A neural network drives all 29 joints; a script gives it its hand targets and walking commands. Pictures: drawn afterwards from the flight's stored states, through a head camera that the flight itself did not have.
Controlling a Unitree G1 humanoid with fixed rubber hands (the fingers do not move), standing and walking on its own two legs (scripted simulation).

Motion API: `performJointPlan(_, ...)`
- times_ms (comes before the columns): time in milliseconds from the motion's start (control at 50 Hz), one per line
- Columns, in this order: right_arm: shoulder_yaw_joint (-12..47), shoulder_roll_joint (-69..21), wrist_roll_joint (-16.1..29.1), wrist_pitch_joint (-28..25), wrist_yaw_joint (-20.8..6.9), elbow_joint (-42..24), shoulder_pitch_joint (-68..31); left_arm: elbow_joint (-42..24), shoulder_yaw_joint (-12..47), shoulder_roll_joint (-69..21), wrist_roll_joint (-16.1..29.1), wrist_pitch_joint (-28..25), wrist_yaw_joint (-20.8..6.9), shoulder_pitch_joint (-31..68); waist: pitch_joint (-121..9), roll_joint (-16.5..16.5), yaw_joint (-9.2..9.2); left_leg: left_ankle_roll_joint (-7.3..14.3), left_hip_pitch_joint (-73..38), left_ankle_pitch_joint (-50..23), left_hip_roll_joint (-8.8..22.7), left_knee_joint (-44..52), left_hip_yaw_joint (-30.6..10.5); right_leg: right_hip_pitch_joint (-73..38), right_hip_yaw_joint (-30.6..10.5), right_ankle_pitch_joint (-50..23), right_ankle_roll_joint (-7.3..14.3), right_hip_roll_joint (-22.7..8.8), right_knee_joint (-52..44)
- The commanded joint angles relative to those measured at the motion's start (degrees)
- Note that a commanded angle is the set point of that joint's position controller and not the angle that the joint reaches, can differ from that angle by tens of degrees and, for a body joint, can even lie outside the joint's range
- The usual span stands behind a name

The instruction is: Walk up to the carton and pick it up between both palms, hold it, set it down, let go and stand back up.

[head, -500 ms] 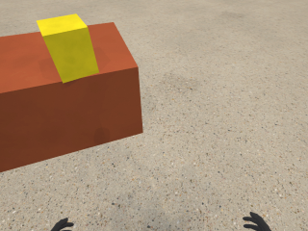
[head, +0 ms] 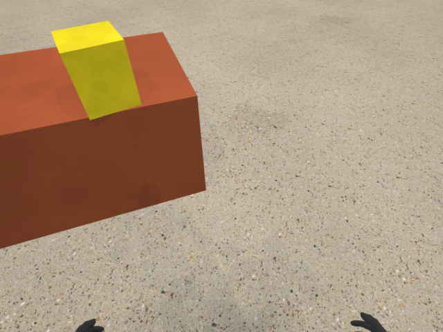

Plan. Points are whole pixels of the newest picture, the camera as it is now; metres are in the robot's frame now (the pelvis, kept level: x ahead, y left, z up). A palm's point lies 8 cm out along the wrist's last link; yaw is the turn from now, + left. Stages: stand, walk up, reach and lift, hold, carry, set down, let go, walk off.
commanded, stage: stand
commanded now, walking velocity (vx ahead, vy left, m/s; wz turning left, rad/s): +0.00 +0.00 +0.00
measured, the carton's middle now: (99, 70) +1.01 +0.47 +0.00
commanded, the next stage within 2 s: none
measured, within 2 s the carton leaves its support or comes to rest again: neither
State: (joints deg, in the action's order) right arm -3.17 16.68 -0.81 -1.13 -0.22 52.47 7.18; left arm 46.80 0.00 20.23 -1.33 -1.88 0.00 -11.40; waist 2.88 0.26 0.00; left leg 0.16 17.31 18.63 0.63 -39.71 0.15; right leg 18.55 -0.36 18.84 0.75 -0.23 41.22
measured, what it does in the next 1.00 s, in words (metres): stands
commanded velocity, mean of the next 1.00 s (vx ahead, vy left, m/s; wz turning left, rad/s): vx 0.00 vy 0.00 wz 0.00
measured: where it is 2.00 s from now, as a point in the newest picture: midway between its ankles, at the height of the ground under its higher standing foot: outside the picture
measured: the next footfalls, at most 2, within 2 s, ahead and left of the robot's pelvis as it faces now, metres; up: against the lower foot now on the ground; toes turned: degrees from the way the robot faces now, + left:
none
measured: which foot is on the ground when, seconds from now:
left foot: down 0.00-1.00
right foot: down 0.00-1.00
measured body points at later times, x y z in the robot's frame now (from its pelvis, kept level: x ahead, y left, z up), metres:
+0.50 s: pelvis +0.00 +0.00 +0.00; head +0.00 +0.00 +0.45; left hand +0.11 +0.30 -0.10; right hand +0.12 -0.28 -0.12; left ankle +0.03 +0.13 -0.72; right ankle +0.04 -0.11 -0.72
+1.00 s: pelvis -0.01 +0.00 +0.01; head +0.00 +0.00 +0.46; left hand +0.09 +0.30 -0.10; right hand +0.11 -0.28 -0.11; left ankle +0.03 +0.13 -0.72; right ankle +0.04 -0.11 -0.72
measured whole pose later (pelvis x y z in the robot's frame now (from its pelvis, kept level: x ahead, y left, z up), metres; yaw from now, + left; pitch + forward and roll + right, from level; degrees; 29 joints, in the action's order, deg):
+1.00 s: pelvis -0.01 +0.00 +0.01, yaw +0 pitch -2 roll +1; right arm -2.3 16.8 -0.8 -1.2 -0.7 56.5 6.0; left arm 51.0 0.0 20.3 -1.0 -2.0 0.0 -11.2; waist 2.4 0.4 0.0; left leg 0.1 17.3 14.0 0.5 -33.3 0.2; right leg 18.5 -0.5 14.3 0.4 -0.3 34.8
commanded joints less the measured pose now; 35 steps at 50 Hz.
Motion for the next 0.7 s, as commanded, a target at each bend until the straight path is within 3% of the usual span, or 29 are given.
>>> performJointPlan(0, -1.84, 13.14, -0.56, -0.54, 0.06, -1.62, -3.95, 0.48, -3.45, 12.11, 0.21, -1.33, 0.77, 5.15, -0.21, 2.06, 0.92, 3.34, -1.74, -1.42, 4.63, 11.85, -6.13, 1.55, -9.82, 0.82, 3.16, -5.92, -16.28)
performJointPlan(40, -1.79, 12.92, -0.33, -0.99, -0.24, -1.52, -4.82, 0.61, -3.52, 11.91, 0.48, -1.58, 0.78, 6.08, -2.30, 1.34, 0.69, 3.40, -2.21, -0.37, 3.89, 12.26, -6.28, -0.83, -10.76, -0.17, 3.89, -6.73, -17.04)
performJointPlan(60, -1.66, 13.11, -0.20, -1.20, -0.23, -1.41, -4.87, -0.51, -3.29, 11.29, 0.25, -1.73, 0.90, 7.90, -0.94, 3.43, 0.17, 3.09, -2.42, -2.65, 4.00, 13.33, -7.01, -0.17, -10.74, -2.34, 3.38, -6.49, -17.07)
performJointPlan(80, -1.61, 13.61, -0.81, -0.97, 0.01, -0.33, -3.49, 0.64, -3.60, 12.47, 0.01, -1.45, 0.98, 4.17, -3.14, 1.58, -0.50, 3.02, -3.53, -1.81, 3.92, 12.29, -5.22, -1.44, -10.63, 0.11, 3.24, -6.78, -17.49)
performJointPlan(100, -2.41, 14.39, 0.15, -0.88, -0.04, -0.16, -2.64, 1.74, -3.20, 12.07, 0.63, -1.44, 0.82, 2.87, -3.95, 2.73, 0.71, 3.68, -6.22, -3.61, 4.37, 11.33, -6.53, 1.02, -12.44, -0.61, 3.97, -7.55, -17.68)
performJointPlan(120, -1.80, 14.64, -0.08, -1.06, 0.17, -0.86, -3.51, 1.30, -3.06, 11.79, 0.21, -1.33, 0.63, 4.95, 0.57, 0.98, 0.95, 2.96, -5.23, -5.28, 5.22, 12.14, -6.09, 2.77, -10.63, -2.37, 3.31, -6.77, -18.23)
performJointPlan(140, -2.73, 16.01, 0.39, -1.09, 0.30, -1.40, -4.49, -0.51, -3.41, 10.76, 0.24, -1.49, 0.61, 7.58, -1.67, 3.54, 1.10, 3.41, -3.42, -6.51, 5.95, 14.20, -8.46, 0.17, -7.34, -5.87, 2.94, -5.00, -15.40)
performJointPlan(160, -1.85, 14.79, -0.55, -1.14, 0.07, -1.54, -6.61, 0.21, -2.94, 9.95, 0.48, -1.74, 0.66, 7.11, -2.25, -0.29, -0.78, 3.71, -3.03, -5.64, 6.70, 14.26, -7.55, -1.21, -8.25, -5.71, 2.77, -5.88, -15.51)
performJointPlan(200, -1.77, 13.37, 0.26, -1.45, 0.01, -1.59, -5.94, 2.20, -3.51, 12.19, 0.59, -2.05, 0.82, 5.06, -7.31, 3.42, 0.64, 3.74, -3.37, -6.49, 5.63, 12.53, -7.33, -5.51, -8.45, -9.51, 2.90, -5.66, -15.23)
performJointPlan(220, -1.79, 14.34, 0.22, -0.99, -0.13, -1.18, -5.05, 0.80, -3.26, 11.87, 0.77, -1.89, 0.55, 5.58, -5.68, 2.53, -0.31, 3.48, -3.37, -5.26, 4.06, 11.85, -6.70, -3.72, -10.63, -6.73, 3.33, -7.32, -15.46)
performJointPlan(240, -1.73, 15.76, -0.33, -0.89, -0.01, -0.07, -4.09, 1.51, -2.89, 10.87, 1.48, -1.55, 0.45, 3.42, -4.34, -1.77, -1.31, 2.78, -3.96, -5.60, 4.67, 10.87, -6.13, -1.35, -11.01, -5.14, 3.08, -7.42, -16.15)
performJointPlan(260, -2.28, 15.05, 0.23, -1.01, -0.01, 0.40, -3.22, 3.11, -3.30, 12.16, 0.64, -1.69, 0.53, 4.25, -3.35, 2.62, 0.89, 2.75, -4.07, -1.61, 3.56, 11.75, -5.90, -1.33, -12.21, -3.03, 3.10, -7.10, -18.13)
performJointPlan(280, -1.86, 13.41, 0.25, -0.89, 0.21, 0.59, -0.99, 2.27, -3.20, 12.68, 0.44, -1.71, 1.04, 6.16, -2.80, 6.30, 1.70, 3.44, -4.37, -4.31, 4.13, 12.16, -6.92, -0.90, -10.39, -5.47, 3.17, -6.79, -17.76)
performJointPlan(340, -1.62, 13.65, 0.03, -0.77, -0.60, 1.09, -2.27, 2.27, -2.76, 10.81, 0.26, -1.66, 0.66, 4.81, -3.91, 1.02, 0.50, 2.87, -3.92, -3.89, 3.94, 11.87, -5.24, -2.16, -10.29, -3.15, 2.88, -6.57, -17.86)
performJointPlan(360, -1.45, 12.56, -0.32, -0.04, -0.06, -0.07, -3.50, 1.88, -3.84, 13.68, -0.12, -1.70, 0.79, 6.18, -1.34, 2.04, 1.39, 2.64, -2.20, -2.39, 3.62, 11.20, -5.54, 1.04, -12.09, -1.28, 3.97, -6.93, -17.81)
performJointPlan(380, -2.06, 13.87, 0.08, -0.47, -0.19, 1.18, -3.75, 2.05, -2.83, 11.31, 0.71, -1.89, 0.81, 5.84, -4.60, 2.32, 0.49, 2.69, -5.05, -2.34, 4.17, 11.71, -6.15, 1.12, -12.73, 0.04, 3.22, -7.90, -18.52)
performJointPlan(400, -1.72, 12.82, -0.29, -1.02, -0.31, 0.33, -3.85, 2.23, -3.16, 11.73, 0.64, -1.84, 0.78, 6.05, -3.70, 2.04, 1.90, 3.29, -4.12, 0.30, 4.73, 13.86, -6.97, 0.09, -10.64, 2.09, 2.87, -6.79, -18.65)
performJointPlan(420, -1.43, 13.46, -0.68, -0.93, -0.32, -0.26, -5.93, 2.87, -2.73, 11.18, 0.33, -1.39, 0.96, 4.42, -1.02, 0.29, -0.63, 3.51, -3.05, -1.29, 5.33, 14.75, -6.97, 1.01, -10.50, 0.03, 3.00, -6.67, -18.78)
performJointPlan(440, -1.19, 13.47, -0.20, -1.06, -0.43, 0.67, -4.10, 2.87, -2.67, 9.90, -0.08, -1.50, 0.99, 5.81, -1.79, 1.96, -0.07, 3.35, -1.42, 0.61, 5.37, 16.09, -7.99, -2.17, -8.02, 0.56, 2.37, -5.90, -18.67)
performJointPlan(460, -1.37, 14.33, -0.08, -1.17, -0.52, -0.09, -6.70, 2.08, -2.84, 11.23, 0.40, -1.21, 0.96, 6.56, -1.31, 4.14, -0.84, 3.66, -1.35, -0.20, 5.84, 16.65, -7.97, -1.05, -8.97, -1.29, 2.85, -6.24, -18.14)
performJointPlan(480, -1.15, 13.47, -0.13, -1.49, -0.61, 0.89, -4.62, 2.91, -3.17, 11.86, 0.88, -1.58, 1.07, 4.86, -5.43, 0.32, -0.39, 3.72, -3.86, -2.94, 5.99, 15.37, -7.87, -3.78, -9.72, -4.76, 2.69, -6.45, -16.51)
performJointPlan(500, -0.89, 12.95, -0.40, -1.71, -0.46, 0.90, -5.02, 3.17, -2.39, 10.81, 0.90, -1.89, 0.80, 4.58, -5.93, 3.09, 0.02, 3.54, -4.11, -5.26, 5.18, 14.59, -7.50, -4.35, -8.47, -6.15, 2.70, -6.31, -16.03)
performJointPlan(520, -0.72, 12.42, -0.39, -1.67, -0.15, 0.14, -5.88, 2.86, -3.06, 12.66, 0.31, -1.56, 0.87, 6.36, -6.56, 0.47, 0.97, 2.65, -5.80, -6.51, 6.22, 14.12, -6.60, -3.26, -9.70, -7.64, 3.12, -6.27, -16.40)
performJointPlan(540, -1.22, 13.79, -0.40, -1.38, -0.34, 1.03, -5.92, 2.85, -2.46, 10.47, 0.44, -1.80, 0.83, 6.59, -7.02, -1.25, -0.01, 3.20, -5.67, -7.31, 5.24, 14.16, -6.36, -4.03, -9.36, -7.43, 3.09, -6.57, -17.27)
performJointPlan(560, -0.69, 13.62, -0.41, -1.35, -0.16, 0.28, -6.20, 2.20, -2.72, 9.98, 0.46, -1.44, 0.57, 8.24, -3.95, 2.13, 0.57, 3.35, -3.76, -7.29, 6.04, 15.58, -7.91, -3.55, -7.68, -7.55, 2.64, -6.07, -16.53)
performJointPlan(580, -1.53, 13.58, 0.11, -1.46, 0.33, 1.31, -4.03, 2.79, -3.19, 11.66, 0.24, -1.76, 0.62, 6.93, -5.18, 3.65, 0.90, 2.85, -6.32, -7.34, 5.44, 14.61, -7.22, -2.94, -9.50, -7.41, 2.91, -6.45, -17.34)
performJointPlan(640, -1.69, 15.28, 0.34, -1.09, 0.27, 1.99, -3.36, 3.32, -2.96, 10.72, 0.81, -1.72, 0.28, 5.32, -4.81, -0.84, 1.16, 2.10, -6.43, -8.42, 5.87, 13.18, -5.86, -2.94, -9.73, -9.76, 2.71, -6.70, -18.65)
performJointPlan(660, -1.51, 14.37, 0.67, -1.01, -0.14, 2.50, -3.48, 3.64, -3.13, 13.31, 0.69, -1.65, 0.38, 4.49, -7.72, 2.58, 0.94, 2.27, -5.94, -6.25, 5.28, 12.72, -6.83, -4.02, -8.67, -8.53, 2.28, -6.71, -17.47)
performJointPlan(680, -0.80, 13.07, -0.06, -0.61, -0.09, 2.83, -2.25, 3.66, -3.34, 12.83, 0.10, -1.79, 0.57, 5.66, -5.11, 2.81, 0.80, 2.50, -4.22, -5.53, 5.44, 13.83, -5.56, -3.36, -9.51, -4.63, 2.20, -6.49, -19.25)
